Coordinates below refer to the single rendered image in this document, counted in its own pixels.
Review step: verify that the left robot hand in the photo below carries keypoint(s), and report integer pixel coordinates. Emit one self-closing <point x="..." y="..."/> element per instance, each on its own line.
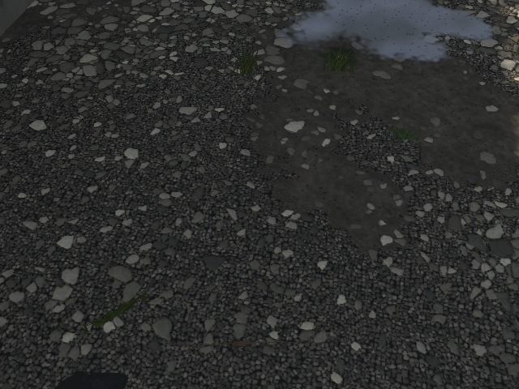
<point x="81" y="380"/>

